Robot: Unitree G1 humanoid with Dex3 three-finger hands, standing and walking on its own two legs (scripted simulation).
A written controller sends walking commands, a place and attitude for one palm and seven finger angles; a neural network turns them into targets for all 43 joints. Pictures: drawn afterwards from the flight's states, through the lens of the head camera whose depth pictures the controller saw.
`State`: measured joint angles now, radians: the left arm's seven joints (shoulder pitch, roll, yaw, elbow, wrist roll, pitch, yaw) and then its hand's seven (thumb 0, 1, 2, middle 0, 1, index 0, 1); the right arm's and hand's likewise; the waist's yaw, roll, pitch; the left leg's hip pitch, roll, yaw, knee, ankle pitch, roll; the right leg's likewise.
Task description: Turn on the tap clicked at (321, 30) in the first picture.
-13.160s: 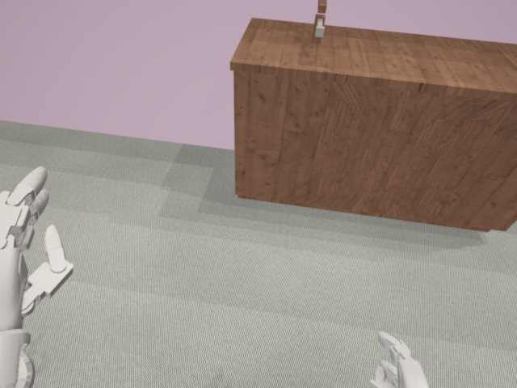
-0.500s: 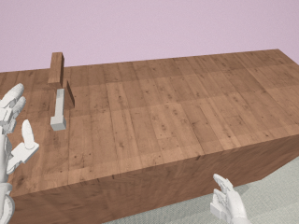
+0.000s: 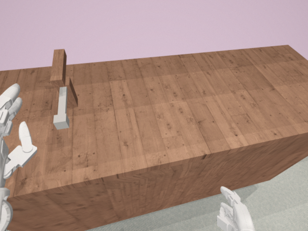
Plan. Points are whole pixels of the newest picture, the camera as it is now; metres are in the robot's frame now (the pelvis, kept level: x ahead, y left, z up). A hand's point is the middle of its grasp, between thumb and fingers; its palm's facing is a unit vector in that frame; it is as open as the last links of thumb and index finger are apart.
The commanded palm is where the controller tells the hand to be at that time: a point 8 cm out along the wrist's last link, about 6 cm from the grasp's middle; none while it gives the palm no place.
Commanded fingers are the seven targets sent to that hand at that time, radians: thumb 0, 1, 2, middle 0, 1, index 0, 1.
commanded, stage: shuffle to correct the standing spot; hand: left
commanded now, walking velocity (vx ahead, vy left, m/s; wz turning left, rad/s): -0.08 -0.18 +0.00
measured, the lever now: (61, 121) +0.33 +0.27 +0.09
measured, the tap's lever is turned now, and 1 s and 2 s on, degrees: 0 0 0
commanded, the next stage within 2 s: come to a stop and stand still in 0.32 s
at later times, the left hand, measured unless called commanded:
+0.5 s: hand (71, 157) +0.21 +0.18 +0.16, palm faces +0.31 -0.86 -0.41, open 7.4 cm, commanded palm +0.15 +0.22 +0.17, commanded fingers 0.00 0.90 0.90 -0.20 -0.30 -0.20 -0.30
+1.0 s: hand (43, 148) +0.23 +0.24 +0.15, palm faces +0.27 -0.88 -0.38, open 7.4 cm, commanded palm +0.17 +0.29 +0.17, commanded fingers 0.00 0.90 0.90 -0.20 -0.30 -0.20 -0.30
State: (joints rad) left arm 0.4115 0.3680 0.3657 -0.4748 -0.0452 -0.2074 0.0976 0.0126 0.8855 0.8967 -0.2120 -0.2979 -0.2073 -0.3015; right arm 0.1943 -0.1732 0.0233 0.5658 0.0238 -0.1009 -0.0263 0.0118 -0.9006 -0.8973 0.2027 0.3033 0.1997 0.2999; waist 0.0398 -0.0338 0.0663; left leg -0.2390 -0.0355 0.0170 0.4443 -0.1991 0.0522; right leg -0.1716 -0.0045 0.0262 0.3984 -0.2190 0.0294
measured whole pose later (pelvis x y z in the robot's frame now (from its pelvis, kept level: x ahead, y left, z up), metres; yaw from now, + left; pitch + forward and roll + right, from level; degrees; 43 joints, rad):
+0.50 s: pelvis -0.01 -0.06 +0.00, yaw -1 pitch +1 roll -2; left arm 0.48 0.39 0.38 -0.55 -0.08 -0.19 0.08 0.01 0.88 0.90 -0.21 -0.30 -0.21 -0.30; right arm 0.19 -0.21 -0.02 0.54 0.02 -0.09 -0.04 0.01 -0.90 -0.90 0.20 0.30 0.20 0.30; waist 0.01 0.00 0.08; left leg -0.32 0.07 -0.01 0.50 -0.20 -0.03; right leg -0.23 0.10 0.00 0.41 -0.19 -0.05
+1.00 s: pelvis -0.01 +0.01 +0.00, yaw -2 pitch +0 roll -1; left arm 0.42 0.38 0.33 -0.47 -0.02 -0.24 0.07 0.01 0.89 0.90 -0.21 -0.30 -0.21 -0.30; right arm 0.19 -0.17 0.03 0.55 0.01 -0.14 0.01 0.01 -0.90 -0.90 0.20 0.30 0.20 0.30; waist 0.01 -0.05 0.05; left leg -0.26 -0.05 0.04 0.48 -0.22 0.08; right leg -0.22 -0.01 0.07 0.45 -0.24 0.03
